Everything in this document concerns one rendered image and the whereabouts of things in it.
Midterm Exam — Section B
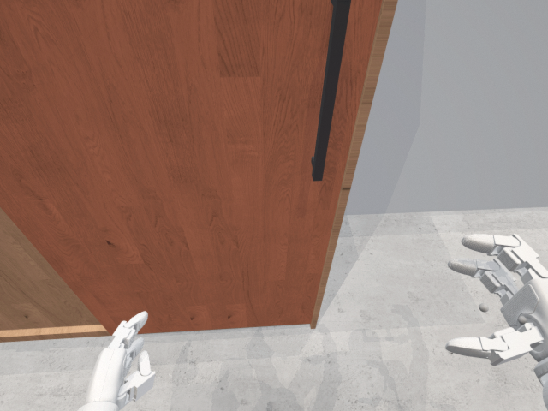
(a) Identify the wardrobe door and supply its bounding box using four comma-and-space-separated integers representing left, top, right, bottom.
0, 0, 383, 335
0, 207, 101, 331

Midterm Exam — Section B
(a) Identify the handle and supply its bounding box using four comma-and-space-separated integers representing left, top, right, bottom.
311, 0, 351, 181

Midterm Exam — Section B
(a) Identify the left robot hand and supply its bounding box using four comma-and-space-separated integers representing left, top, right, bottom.
84, 311, 155, 410

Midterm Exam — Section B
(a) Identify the right robot hand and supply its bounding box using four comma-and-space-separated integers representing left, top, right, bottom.
445, 234, 548, 366

